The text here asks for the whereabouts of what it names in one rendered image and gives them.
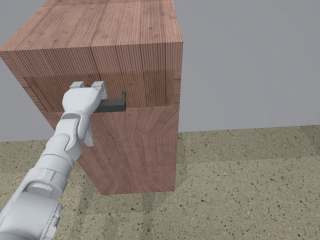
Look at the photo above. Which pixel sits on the robot left forearm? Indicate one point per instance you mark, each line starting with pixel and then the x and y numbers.
pixel 49 176

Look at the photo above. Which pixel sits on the left robot upper arm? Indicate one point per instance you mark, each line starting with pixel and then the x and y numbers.
pixel 31 217

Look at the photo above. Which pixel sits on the robot left hand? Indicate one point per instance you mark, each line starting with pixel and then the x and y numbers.
pixel 85 100

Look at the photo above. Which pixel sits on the drawer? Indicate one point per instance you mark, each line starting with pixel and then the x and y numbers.
pixel 148 88

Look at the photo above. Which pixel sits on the handle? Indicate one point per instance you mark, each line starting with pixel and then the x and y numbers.
pixel 112 105

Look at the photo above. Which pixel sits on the cabinet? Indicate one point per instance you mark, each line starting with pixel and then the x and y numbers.
pixel 134 151

